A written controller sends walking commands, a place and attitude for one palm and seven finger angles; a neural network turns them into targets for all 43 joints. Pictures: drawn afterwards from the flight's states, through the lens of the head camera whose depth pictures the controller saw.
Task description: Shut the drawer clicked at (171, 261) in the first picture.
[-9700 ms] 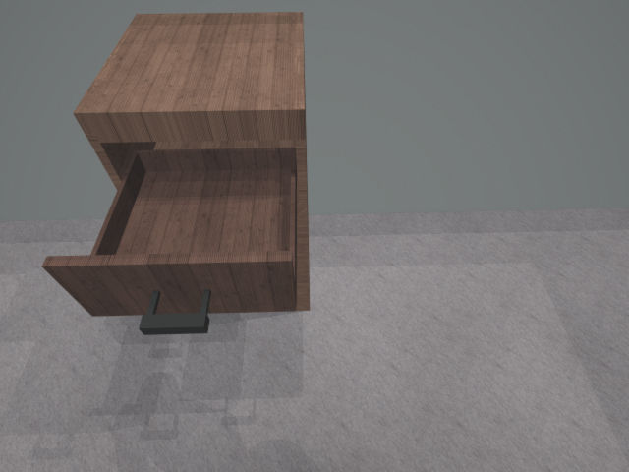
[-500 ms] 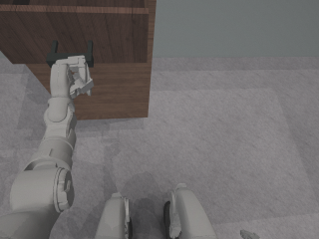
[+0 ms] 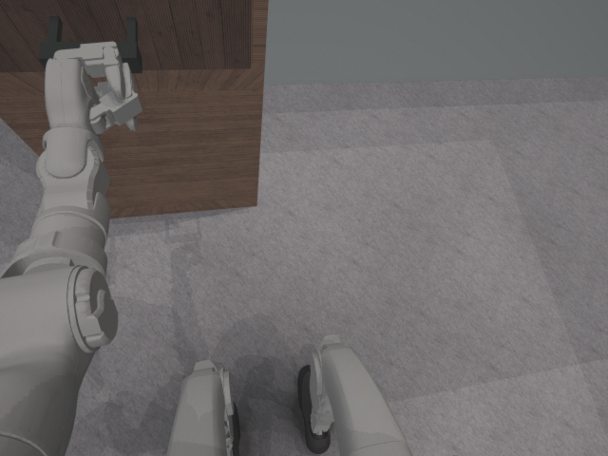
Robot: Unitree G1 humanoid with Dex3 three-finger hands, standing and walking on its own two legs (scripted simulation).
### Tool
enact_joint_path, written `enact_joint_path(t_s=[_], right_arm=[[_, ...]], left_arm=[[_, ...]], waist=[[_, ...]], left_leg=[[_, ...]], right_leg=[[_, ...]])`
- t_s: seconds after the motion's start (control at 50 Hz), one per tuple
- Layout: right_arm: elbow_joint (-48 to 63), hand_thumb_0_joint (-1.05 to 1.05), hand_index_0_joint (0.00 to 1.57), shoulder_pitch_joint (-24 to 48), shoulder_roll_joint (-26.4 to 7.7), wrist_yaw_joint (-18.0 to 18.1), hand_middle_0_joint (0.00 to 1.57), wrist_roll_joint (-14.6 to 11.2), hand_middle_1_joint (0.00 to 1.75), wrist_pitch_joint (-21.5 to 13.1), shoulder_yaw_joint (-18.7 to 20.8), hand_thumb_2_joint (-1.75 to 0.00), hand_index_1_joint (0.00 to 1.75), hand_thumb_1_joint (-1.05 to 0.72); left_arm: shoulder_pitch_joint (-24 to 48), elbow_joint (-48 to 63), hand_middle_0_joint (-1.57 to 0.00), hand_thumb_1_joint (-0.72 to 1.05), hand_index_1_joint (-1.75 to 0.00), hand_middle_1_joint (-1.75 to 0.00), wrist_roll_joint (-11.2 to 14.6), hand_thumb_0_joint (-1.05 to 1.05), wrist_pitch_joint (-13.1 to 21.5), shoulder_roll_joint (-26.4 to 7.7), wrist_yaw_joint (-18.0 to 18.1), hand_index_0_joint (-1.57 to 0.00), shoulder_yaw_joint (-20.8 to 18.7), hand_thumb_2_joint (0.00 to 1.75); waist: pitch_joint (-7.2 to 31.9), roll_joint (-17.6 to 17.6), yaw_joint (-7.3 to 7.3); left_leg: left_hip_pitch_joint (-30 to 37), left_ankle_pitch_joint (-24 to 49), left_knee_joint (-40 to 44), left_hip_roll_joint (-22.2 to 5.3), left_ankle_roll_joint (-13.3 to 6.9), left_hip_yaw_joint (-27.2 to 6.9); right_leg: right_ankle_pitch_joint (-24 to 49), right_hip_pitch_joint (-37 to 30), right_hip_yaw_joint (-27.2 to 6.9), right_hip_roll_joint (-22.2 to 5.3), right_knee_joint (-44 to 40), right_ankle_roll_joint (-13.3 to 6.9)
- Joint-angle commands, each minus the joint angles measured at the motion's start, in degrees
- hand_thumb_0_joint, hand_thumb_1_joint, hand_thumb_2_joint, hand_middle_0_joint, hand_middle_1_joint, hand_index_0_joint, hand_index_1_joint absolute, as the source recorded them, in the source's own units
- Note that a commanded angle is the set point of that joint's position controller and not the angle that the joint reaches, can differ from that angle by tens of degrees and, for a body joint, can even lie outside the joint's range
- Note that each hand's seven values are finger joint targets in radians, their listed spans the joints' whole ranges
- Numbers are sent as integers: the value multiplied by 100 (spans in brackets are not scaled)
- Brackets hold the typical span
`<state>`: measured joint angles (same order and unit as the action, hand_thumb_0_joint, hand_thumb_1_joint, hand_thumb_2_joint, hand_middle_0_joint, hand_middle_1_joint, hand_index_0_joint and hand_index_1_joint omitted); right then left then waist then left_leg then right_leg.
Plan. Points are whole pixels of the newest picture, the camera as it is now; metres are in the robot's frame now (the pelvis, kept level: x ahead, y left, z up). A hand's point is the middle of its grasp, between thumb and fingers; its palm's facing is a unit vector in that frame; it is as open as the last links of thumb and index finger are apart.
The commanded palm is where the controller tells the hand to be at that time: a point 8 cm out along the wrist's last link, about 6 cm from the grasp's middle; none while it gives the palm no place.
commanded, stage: push the drawer shut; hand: left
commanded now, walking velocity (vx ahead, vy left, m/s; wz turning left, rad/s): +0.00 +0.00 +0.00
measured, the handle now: (93, 42) +0.63 +0.19 +0.04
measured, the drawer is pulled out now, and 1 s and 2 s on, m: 0.02 0.00 0.00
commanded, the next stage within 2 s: pull the fist back off the drawer in 0.44 s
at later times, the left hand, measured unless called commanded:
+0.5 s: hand (123, 79) +0.57 +0.16 +0.04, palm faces +0.03 -1.00 -0.05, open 3.1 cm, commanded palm +0.61 +0.17 +0.05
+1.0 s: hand (128, 82) +0.57 +0.15 +0.04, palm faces +0.02 -1.00 -0.04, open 3.0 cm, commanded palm +0.55 +0.17 +0.05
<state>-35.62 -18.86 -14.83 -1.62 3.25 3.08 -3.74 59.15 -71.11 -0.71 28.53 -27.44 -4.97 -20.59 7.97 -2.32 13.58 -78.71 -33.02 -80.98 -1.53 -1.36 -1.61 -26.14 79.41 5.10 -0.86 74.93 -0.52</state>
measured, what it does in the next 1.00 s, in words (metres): stands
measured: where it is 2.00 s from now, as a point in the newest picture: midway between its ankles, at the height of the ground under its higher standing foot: (272, 441)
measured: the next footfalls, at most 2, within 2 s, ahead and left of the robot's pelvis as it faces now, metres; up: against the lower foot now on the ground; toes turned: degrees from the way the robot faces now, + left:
none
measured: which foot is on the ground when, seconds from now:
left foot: down 0.00-1.00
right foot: down 0.00-1.00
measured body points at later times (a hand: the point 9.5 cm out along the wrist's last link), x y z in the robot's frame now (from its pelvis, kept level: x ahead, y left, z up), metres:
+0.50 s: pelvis -0.01 +0.00 -0.01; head +0.19 +0.05 +0.39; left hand +0.57 +0.21 +0.05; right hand -0.02 -0.26 -0.11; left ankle +0.03 +0.10 -0.59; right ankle +0.07 -0.12 -0.59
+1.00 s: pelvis -0.01 +0.00 -0.01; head +0.18 +0.05 +0.39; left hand +0.56 +0.20 +0.05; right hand -0.04 -0.25 -0.11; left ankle +0.03 +0.10 -0.59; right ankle +0.07 -0.12 -0.59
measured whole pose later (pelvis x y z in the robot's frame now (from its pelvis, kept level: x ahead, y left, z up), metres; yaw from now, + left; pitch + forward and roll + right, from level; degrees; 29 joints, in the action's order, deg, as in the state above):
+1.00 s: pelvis -0.01 +0.00 -0.01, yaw -1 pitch +33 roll -6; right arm -36.0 -21.4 -14.4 -2.7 4.1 1.9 -5.3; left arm 66.9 -72.9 -2.4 23.5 -31.9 -3.8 -19.3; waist 7.5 -2.4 16.1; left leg -84.0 -31.8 -83.1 -1.5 -1.7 -2.9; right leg -24.4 83.5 6.2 -0.7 75.3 -0.3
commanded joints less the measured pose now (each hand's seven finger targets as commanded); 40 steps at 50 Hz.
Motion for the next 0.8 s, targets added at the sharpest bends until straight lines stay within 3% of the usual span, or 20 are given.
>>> enact_joint_path(t_s=[0.0,0.04,0.08,0.1,0.14,0.18,0.22,0.26,0.3,0.36,0.4,0.42,0.46,0.48,0.56,0.7,0.74,0.78], right_arm=[[150,0,20,-1123,-1145,31,20,42,30,-52,387,-90,30,-90],[112,0,20,-1149,-1140,24,20,56,30,-50,389,-90,30,-90],[100,0,20,-1197,-1163,29,20,70,30,-59,370,-90,30,-90],[80,0,20,-1238,-1193,32,20,86,30,-52,362,-90,30,-90],[63,0,20,-1268,-1169,11,20,104,30,-49,359,-90,30,-90],[65,0,20,-1323,-1189,13,20,114,30,-36,349,-90,30,-90],[49,0,20,-1311,-1183,-6,20,119,30,-21,347,-90,30,-90],[30,0,20,-1347,-1190,2,20,107,30,-19,332,-90,30,-90],[22,0,20,-1361,-1213,32,20,111,30,-27,305,-90,30,-90],[-10,0,20,-1367,-1212,43,20,118,30,-61,303,-90,30,-90],[-24,0,20,-1358,-1231,57,20,119,30,-98,287,-90,30,-90],[-49,0,20,-1352,-1232,66,20,113,30,-110,275,-90,30,-90],[-38,0,20,-1345,-1247,92,20,106,30,-148,247,-90,30,-90],[-46,0,20,-1340,-1235,110,20,97,30,-180,237,-90,30,-90],[-67,0,20,-1319,-1249,122,20,102,30,-259,212,-90,30,-90],[-27,0,20,-1358,-1256,49,20,124,30,-296,211,-90,30,-90],[-1,0,20,-1376,-1259,37,20,115,30,-280,215,-90,30,-90],[10,0,20,-1385,-1235,9,20,125,30,-280,229,-90,30,-90]], left_arm=[[3424,1343,-140,90,-160,-160,95,0,323,-1379,157,-140,-170,90],[3629,1331,-140,90,-160,-160,94,0,304,-1211,172,-140,-18,90],[3800,1255,-140,90,-160,-160,65,0,279,-1341,211,-140,-79,90],[3889,1303,-140,90,-160,-160,19,0,286,-1578,227,-140,-214,90],[4008,1275,-140,90,-160,-160,-12,0,257,-1449,234,-140,-93,90],[4055,1217,-140,90,-160,-160,-47,0,244,-1636,248,-140,-207,90],[4191,1171,-140,90,-160,-160,-90,0,197,-1435,250,-140,-8,90],[4339,1053,-140,90,-160,-160,-91,0,129,-1504,274,-140,-23,90],[4601,1144,-140,90,-160,-160,-129,0,130,-1683,303,-140,-55,90],[4812,1165,-140,90,-160,-160,-141,0,84,-1498,328,-140,158,90],[4955,1235,-140,90,-160,-160,-137,0,80,-1551,339,-140,180,90],[4966,1119,-140,90,-160,-160,-148,0,39,-1472,333,-140,276,90],[5042,1095,-140,90,-160,-160,-146,0,-7,-1665,350,-140,183,90],[5115,1119,-140,90,-160,-160,-142,0,-14,-1596,350,-140,268,90],[5154,1105,-140,90,-160,-160,-111,0,-93,-1535,347,-140,348,90],[4947,1024,-140,90,-160,-160,-103,0,-142,-1621,289,-140,183,90],[4757,930,-140,90,-160,-160,-117,0,-168,-1729,280,-140,70,90],[4692,991,-140,90,-160,-160,-102,0,-155,-1520,250,-140,172,90]], waist=[[3332,-1079,294],[3200,-1061,409],[3201,-1075,465],[3331,-1167,422],[3368,-1300,473],[3395,-1275,481],[3358,-1385,557],[3208,-1149,660],[3220,-1334,696],[3269,-1467,797],[3295,-1678,826],[3226,-1626,878],[3215,-1583,877],[3192,-1704,944],[3236,-1732,962],[3236,-1718,814],[3198,-1529,745],[3166,-1663,712]], left_leg=[[2304,1548,1078,79,-19,-446],[2310,1470,1066,69,-31,-471],[2230,1383,1039,69,-50,-479],[2296,1471,1032,57,-24,-527],[2386,1551,1019,62,-4,-540],[2398,1645,995,45,-8,-565],[2424,1583,971,36,0,-579],[2143,1324,949,44,-57,-549],[2137,1231,962,47,-51,-586],[2271,1067,982,48,-36,-631],[2367,1016,1001,44,-20,-668],[2354,920,1023,37,-16,-707],[2155,705,1020,51,-45,-660],[2231,698,1045,42,-52,-671],[2158,525,1051,49,-56,-679],[1995,483,1033,55,-52,-653],[1856,461,1036,54,-62,-650],[2005,500,1088,50,-42,-678]], right_leg=[[638,-1631,-254,277,-833,-100],[591,-1482,-248,277,-855,-87],[542,-1415,-241,283,-823,-87],[569,-1413,-227,276,-784,-97],[616,-1361,-214,281,-785,-100],[651,-1350,-203,289,-760,-108],[614,-1182,-199,286,-771,-100],[490,-1250,-229,303,-824,-78],[436,-1148,-218,296,-785,-91],[357,-967,-205,294,-805,-90],[334,-833,-189,290,-791,-103],[289,-764,-179,294,-796,-103],[169,-866,-212,298,-830,-99],[167,-756,-206,299,-833,-102],[103,-784,-213,293,-854,-103],[74,-914,-204,280,-830,-118],[46,-1041,-212,285,-834,-118],[86,-930,-182,274,-803,-130]])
